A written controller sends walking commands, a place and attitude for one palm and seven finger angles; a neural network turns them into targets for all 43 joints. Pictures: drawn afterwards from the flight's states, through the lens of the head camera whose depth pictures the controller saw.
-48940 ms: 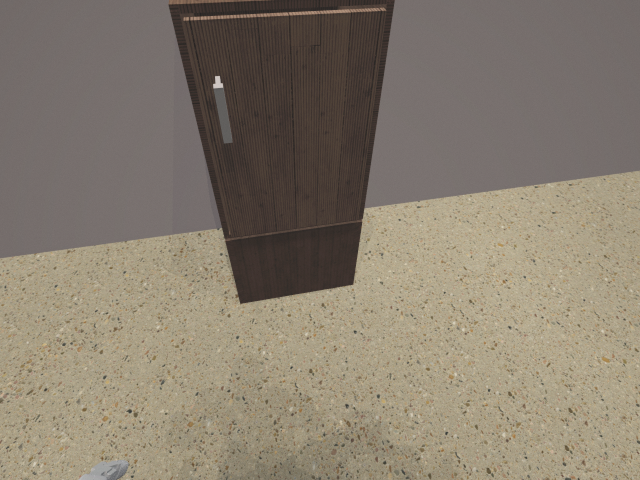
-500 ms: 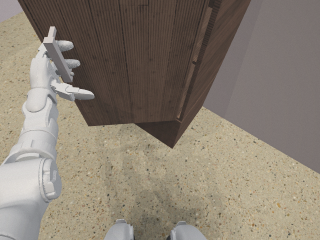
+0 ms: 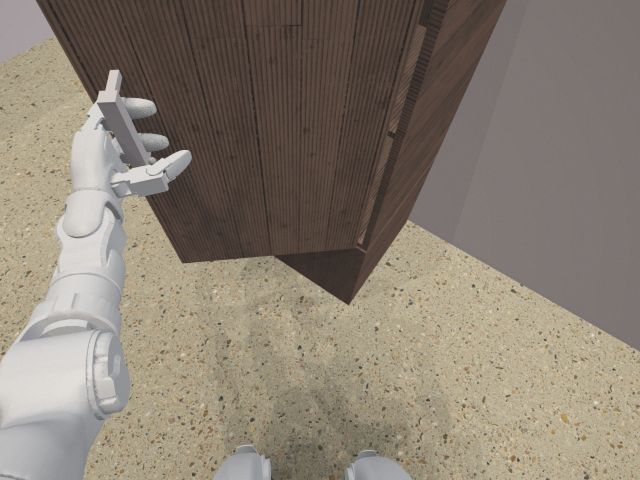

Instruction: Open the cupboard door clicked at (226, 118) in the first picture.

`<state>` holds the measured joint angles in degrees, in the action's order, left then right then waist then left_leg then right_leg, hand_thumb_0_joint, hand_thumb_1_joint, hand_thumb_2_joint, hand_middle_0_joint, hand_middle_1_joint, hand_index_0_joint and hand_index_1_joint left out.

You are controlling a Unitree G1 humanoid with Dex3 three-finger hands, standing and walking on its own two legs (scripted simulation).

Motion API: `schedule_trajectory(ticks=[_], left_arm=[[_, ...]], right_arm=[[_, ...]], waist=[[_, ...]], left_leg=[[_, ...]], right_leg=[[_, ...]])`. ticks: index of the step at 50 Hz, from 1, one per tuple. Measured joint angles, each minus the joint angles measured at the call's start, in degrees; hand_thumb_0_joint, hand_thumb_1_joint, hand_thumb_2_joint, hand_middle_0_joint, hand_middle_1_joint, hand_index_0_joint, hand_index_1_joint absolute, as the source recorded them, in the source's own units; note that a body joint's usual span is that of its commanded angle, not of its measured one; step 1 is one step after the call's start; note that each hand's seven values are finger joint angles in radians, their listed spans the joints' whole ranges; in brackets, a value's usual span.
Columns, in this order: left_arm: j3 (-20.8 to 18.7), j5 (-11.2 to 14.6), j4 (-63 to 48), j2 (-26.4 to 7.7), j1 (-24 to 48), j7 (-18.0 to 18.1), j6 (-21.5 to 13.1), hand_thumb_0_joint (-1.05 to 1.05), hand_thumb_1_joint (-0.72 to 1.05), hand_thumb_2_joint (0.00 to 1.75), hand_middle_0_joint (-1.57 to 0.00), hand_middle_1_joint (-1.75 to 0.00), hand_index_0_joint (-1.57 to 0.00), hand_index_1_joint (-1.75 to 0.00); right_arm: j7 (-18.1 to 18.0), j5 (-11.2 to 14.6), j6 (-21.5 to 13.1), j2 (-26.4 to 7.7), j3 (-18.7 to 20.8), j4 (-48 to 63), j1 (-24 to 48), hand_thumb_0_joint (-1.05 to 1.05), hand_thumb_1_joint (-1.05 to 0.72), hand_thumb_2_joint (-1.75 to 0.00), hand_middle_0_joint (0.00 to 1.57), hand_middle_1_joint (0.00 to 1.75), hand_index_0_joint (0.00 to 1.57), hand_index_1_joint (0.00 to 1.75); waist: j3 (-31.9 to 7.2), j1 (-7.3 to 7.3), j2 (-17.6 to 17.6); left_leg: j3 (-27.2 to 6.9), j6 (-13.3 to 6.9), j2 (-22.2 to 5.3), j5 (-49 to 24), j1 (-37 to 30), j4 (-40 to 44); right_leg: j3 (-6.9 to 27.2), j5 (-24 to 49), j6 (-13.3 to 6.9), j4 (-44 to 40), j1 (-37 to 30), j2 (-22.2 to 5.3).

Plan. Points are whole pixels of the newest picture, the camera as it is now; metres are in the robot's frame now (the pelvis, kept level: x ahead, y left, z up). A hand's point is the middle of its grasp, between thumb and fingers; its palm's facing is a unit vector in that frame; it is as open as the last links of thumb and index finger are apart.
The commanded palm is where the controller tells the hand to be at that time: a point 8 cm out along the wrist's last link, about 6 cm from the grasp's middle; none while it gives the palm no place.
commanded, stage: close the thumb around the handle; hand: left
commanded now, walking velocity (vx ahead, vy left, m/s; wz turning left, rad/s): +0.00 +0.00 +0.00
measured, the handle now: (130, 127) +0.54 +0.22 +0.09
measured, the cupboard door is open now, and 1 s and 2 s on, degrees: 42 65 84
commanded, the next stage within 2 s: pull the door open along its arc in 0.28 s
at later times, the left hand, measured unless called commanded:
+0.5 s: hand (151, 165) +0.48 +0.19 +0.08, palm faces +0.08 -1.00 -0.01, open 5.4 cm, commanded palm +0.44 +0.23 +0.09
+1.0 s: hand (186, 255) +0.35 +0.13 +0.09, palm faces +0.28 -0.96 +0.07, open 5.9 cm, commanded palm +0.30 +0.19 +0.09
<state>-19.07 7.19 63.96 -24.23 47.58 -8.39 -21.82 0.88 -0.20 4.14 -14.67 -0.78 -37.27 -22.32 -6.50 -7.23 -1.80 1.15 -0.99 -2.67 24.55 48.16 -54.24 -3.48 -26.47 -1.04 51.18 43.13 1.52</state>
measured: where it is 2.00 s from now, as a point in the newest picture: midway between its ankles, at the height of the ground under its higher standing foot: outside the picture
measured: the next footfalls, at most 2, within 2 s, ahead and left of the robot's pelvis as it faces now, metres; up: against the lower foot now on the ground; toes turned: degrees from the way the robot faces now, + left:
none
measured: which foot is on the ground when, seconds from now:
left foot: down 0.00-1.00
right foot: down 0.00-1.00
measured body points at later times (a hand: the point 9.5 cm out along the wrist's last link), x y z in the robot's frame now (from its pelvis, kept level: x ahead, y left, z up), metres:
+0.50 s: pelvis +0.00 +0.00 +0.00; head +0.09 +0.01 +0.44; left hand +0.47 +0.24 +0.09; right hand +0.01 -0.26 -0.12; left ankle +0.01 +0.11 -0.68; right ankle -0.02 -0.11 -0.68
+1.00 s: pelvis +0.01 -0.01 +0.02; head +0.05 -0.01 +0.46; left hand +0.33 +0.18 +0.09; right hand +0.15 -0.24 -0.09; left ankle +0.01 +0.11 -0.68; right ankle -0.02 -0.11 -0.68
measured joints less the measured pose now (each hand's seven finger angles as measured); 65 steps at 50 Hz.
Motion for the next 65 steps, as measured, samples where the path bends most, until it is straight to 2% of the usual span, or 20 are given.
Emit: schedule_trajectory(ticks=[8, 13, 20, 23, 27, 33, 40, 42, 45, 48, 52, 56, 60, 65], left_arm=[[-0.4, -0.1, 0.4, -0.2, 0.1, -0.4, -0.3, 0.01, 0.63, 0.78, -0.35, -1.32, -0.35, -1.32], [-0.2, -0.1, 0.1, -0.2, 0.0, -0.3, -0.3, 0.01, 0.79, 0.85, -0.36, -1.34, -0.36, -1.34], [0.3, 0.1, -0.1, 0.5, -0.4, 0.5, -0.6, 0.01, 0.79, 0.83, -0.36, -1.35, -0.36, -1.35], [-0.8, -0.7, 0.3, 0.1, -0.3, -0.2, -0.7, 0.01, 0.79, 0.83, -0.36, -1.35, -0.36, -1.35], [-1.3, -0.1, -1.6, 0.0, -2.6, -1.0, -0.4, 0.01, 0.79, 0.82, -0.37, -1.35, -0.36, -1.35], [-0.5, 2.1, -9.1, 2.3, -10.3, -1.9, 0.6, 0.01, 0.78, 0.79, -0.37, -1.35, -0.36, -1.35], [3.3, 4.8, -25.4, 7.7, -25.3, -1.7, 2.4, 0.01, 0.76, 0.76, -0.37, -1.35, -0.36, -1.35], [4.8, 5.6, -30.9, 10.5, -29.6, 0.9, 3.6, 0.02, 0.74, 0.74, -0.37, -1.35, -0.37, -1.35], [7.2, 5.3, -38.2, 16.1, -34.7, 8.3, 5.0, 0.02, 0.71, 0.73, -0.38, -1.35, -0.38, -1.35], [10.4, 2.1, -44.2, 20.1, -38.6, 16.0, 6.2, 0.02, 0.71, 0.73, -0.39, -1.35, -0.38, -1.34], [15.5, -2.5, -49.6, 23.6, -42.6, 25.3, 8.2, 0.02, 0.71, 0.74, -0.38, -1.33, -0.37, -1.33], [19.4, -5.5, -52.2, 26.6, -44.8, 33.1, 10.4, 0.02, 0.71, 0.75, -0.38, -1.31, -0.37, -1.34], [22.1, -7.9, -53.7, 28.7, -46.3, 38.3, 12.7, 0.02, 0.72, 0.77, -0.36, -1.31, -0.37, -1.34], [25.1, -9.8, -56.7, 29.6, -50.0, 40.1, 14.2, 0.02, 0.73, 0.78, -0.34, -1.32, -0.37, -1.34]], right_arm=[[-0.2, 0.1, 0.0, -0.2, 0.0, 0.0, 0.3, 0.0, -0.91, -0.9, 0.2, 0.3, 0.2, 0.3], [-0.2, 0.0, -0.1, -0.3, 0.1, 0.1, 0.2, 0.0, -0.91, -0.9, 0.2, 0.3, 0.2, 0.3], [-0.2, 0.0, -0.1, -0.4, 0.2, -0.2, 0.1, 0.0, -0.91, -0.9, 0.2, 0.3, 0.2, 0.3], [-0.3, 0.0, 0.1, -0.3, -0.1, -0.2, 0.3, 0.0, -0.91, -0.9, 0.2, 0.3, 0.2, 0.3], [-0.4, 0.2, 0.4, -0.3, 0.0, 0.7, 0.1, 0.0, -0.91, -0.9, 0.2, 0.3, 0.2, 0.3], [-0.3, 1.0, 1.0, -0.2, 0.2, 2.2, -0.5, 0.0, -0.91, -0.9, 0.2, 0.3, 0.2, 0.3], [0.2, 1.9, 0.3, 0.0, 0.6, 4.5, 0.5, 0.0, -0.91, -0.9, 0.2, 0.3, 0.2, 0.3], [0.2, 1.8, -0.4, 0.3, 0.9, 5.0, 1.4, 0.0, -0.91, -0.9, 0.2, 0.3, 0.2, 0.3], [0.7, 1.3, -1.5, 0.7, 1.0, 5.4, 3.5, 0.0, -0.91, -0.9, 0.2, 0.3, 0.2, 0.3], [1.3, 0.3, -2.1, 1.5, 0.8, 6.2, 6.1, 0.0, -0.91, -0.9, 0.2, 0.3, 0.2, 0.3], [1.9, -1.1, -2.1, 2.6, 0.5, 7.2, 9.1, 0.0, -0.91, -0.9, 0.2, 0.3, 0.2, 0.3], [1.6, -2.1, -1.3, 3.4, 0.0, 7.2, 11.2, 0.0, -0.91, -0.9, 0.2, 0.3, 0.2, 0.3], [1.1, -2.9, -0.3, 4.1, -0.3, 7.0, 11.7, 0.0, -0.91, -0.9, 0.2, 0.3, 0.2, 0.3], [0.6, -3.3, 0.4, 4.2, -0.1, 6.6, 10.7, 0.0, -0.91, -0.9, 0.2, 0.3, 0.2, 0.3]], waist=[[0.1, -0.15, 0.3], [0.1, -0.26, 0.3], [0.1, 0.0, 0.0], [0.0, -0.2, 0.1], [-0.2, -0.29, 0.1], [-0.8, 0.71, -0.2], [-1.5, 2.47, -0.3], [-1.7, 3.45, -0.2], [-1.5, 4.62, -0.1], [-1.3, 5.38, 0.3], [-1.1, 6.11, 0.5], [-0.9, 6.59, 0.2], [-0.9, 6.85, 0.3], [-0.7, 6.83, 0.2]], left_leg=[[0.2, -0.1, 0.0, -0.1, -0.1, 0.1], [0.1, -0.1, 0.0, -0.2, 0.0, 0.0], [0.1, -0.2, 0.1, -0.2, -0.1, -0.1], [0.2, -0.1, 0.0, -0.2, 0.0, -0.1], [0.7, -0.1, -0.2, -0.3, -0.7, 0.5], [1.6, -0.1, -0.4, -0.4, -3.5, 2.2], [2.4, 0.0, -0.3, -0.7, -8.4, 5.0], [2.6, 0.1, -0.3, -0.7, -9.7, 5.7], [2.6, 0.2, 0.1, -1.0, -11.2, 6.4], [2.5, 0.4, 0.5, -1.3, -12.1, 6.7], [1.8, 0.8, 0.8, -1.5, -12.9, 6.5], [0.7, 1.3, 1.0, -1.6, -13.9, 6.4], [-0.3, 1.9, 1.1, -1.8, -14.9, 6.7], [-1.1, 2.6, 1.1, -2.2, -16.5, 7.6]], right_leg=[[0.2, 0.2, 0.1, 0.0, 0.0, 0.0], [0.1, 0.3, 0.1, -0.1, 0.1, 0.0], [0.1, 0.3, 0.2, 0.0, -0.1, -0.1], [0.3, 0.3, 0.1, 0.2, 0.1, 0.0], [0.8, 0.5, 0.1, -0.1, -0.2, 0.2], [1.7, 0.7, 0.1, -1.5, -2.5, 0.4], [2.5, 1.0, 0.1, -3.9, -6.9, 0.4], [2.8, 1.1, 0.1, -4.4, -8.0, 0.3], [2.7, 1.0, 0.1, -4.7, -9.4, 0.1], [2.5, 0.7, -0.1, -4.2, -10.1, -0.3], [1.8, 0.2, -0.5, -3.4, -10.9, -0.6], [0.8, -0.3, -1.0, -3.0, -12.2, -0.8], [-0.2, -0.6, -1.6, -3.0, -13.5, -0.8], [-1.0, -0.7, -2.3, -3.6, -15.1, -0.7]])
